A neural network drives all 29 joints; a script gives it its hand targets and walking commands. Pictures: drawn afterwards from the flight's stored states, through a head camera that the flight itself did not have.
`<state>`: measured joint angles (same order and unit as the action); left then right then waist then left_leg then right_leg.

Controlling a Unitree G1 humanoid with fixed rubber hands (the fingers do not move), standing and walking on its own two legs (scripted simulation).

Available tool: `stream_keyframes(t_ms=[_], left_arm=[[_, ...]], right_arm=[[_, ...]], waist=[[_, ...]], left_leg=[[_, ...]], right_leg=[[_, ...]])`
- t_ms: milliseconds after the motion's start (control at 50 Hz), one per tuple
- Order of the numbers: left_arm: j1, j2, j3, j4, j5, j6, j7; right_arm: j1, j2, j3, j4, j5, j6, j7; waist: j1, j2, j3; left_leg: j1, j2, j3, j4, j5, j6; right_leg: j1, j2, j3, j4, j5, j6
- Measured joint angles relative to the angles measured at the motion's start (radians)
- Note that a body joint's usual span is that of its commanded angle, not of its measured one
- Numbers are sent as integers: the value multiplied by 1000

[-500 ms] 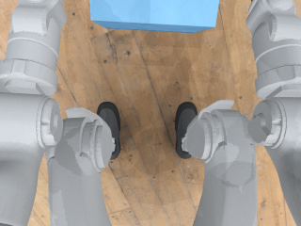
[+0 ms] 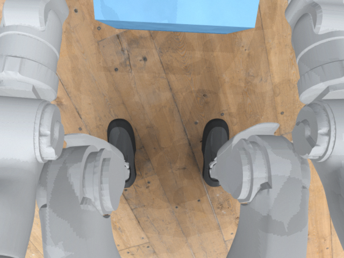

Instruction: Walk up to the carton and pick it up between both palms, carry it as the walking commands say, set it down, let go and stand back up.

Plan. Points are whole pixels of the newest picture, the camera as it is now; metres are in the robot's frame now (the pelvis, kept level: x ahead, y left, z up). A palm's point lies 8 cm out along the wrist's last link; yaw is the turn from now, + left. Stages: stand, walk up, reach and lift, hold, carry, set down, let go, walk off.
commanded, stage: reach and lift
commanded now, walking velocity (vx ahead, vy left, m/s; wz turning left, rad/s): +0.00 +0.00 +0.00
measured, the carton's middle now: out of the picture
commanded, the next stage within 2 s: none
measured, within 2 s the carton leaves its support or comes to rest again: leaves its support in 1.50 s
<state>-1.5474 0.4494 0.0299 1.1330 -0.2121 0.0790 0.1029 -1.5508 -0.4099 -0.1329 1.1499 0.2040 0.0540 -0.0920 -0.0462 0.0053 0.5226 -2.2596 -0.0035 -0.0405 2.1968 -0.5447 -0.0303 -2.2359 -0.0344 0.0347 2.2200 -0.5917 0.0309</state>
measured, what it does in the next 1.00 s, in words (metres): stands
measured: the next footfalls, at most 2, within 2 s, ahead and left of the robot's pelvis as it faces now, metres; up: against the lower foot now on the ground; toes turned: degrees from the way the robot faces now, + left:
none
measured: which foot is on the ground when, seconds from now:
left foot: down 0.00-1.00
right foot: down 0.00-1.00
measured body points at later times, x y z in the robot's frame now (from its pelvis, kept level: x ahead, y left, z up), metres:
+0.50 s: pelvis +0.00 +0.00 +0.00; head +0.39 -0.01 +0.20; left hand +0.57 +0.15 -0.21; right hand +0.55 -0.21 -0.21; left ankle +0.12 +0.13 -0.33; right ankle +0.11 -0.13 -0.33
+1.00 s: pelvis +0.00 +0.00 +0.00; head +0.39 -0.01 +0.20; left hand +0.57 +0.15 -0.22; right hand +0.56 -0.21 -0.21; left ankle +0.12 +0.13 -0.33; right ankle +0.11 -0.13 -0.33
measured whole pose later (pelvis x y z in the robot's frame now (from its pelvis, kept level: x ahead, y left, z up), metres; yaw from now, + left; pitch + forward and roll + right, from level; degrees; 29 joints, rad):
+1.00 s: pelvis +0.00 +0.00 +0.00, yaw +0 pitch +35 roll +0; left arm -1.58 0.41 0.06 1.15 -0.24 0.10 0.04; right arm -1.56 -0.40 -0.10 1.15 0.24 0.07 -0.04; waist -0.05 0.01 0.52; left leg -2.26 0.00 -0.04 2.20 -0.54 -0.03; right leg -2.24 -0.03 0.04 2.22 -0.59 0.03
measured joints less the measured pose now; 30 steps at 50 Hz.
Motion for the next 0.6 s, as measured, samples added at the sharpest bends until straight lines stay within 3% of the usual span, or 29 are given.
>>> stream_keyframes(t_ms=[380,600], left_arm=[[-4,-3,-70,4,-22,0,-9],[-25,-30,-59,13,-23,-1,-17]], right_arm=[[-2,0,56,0,28,-1,5],[-10,8,77,1,33,0,20]], waist=[[0,0,1],[0,0,1]], left_leg=[[0,0,1,0,3,0],[0,0,1,0,3,0]], right_leg=[[0,0,1,0,3,0],[0,1,1,0,3,0]])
